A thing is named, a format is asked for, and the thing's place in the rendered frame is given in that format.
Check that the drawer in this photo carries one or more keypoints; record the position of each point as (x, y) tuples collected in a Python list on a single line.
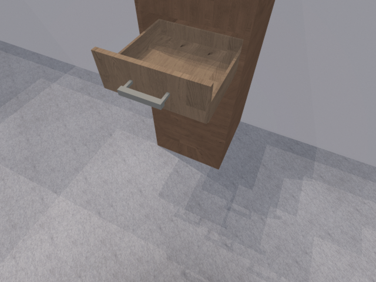
[(194, 65)]

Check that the handle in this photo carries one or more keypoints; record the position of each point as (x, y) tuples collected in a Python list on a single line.
[(152, 101)]

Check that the cabinet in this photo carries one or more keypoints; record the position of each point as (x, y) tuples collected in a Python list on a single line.
[(244, 19)]

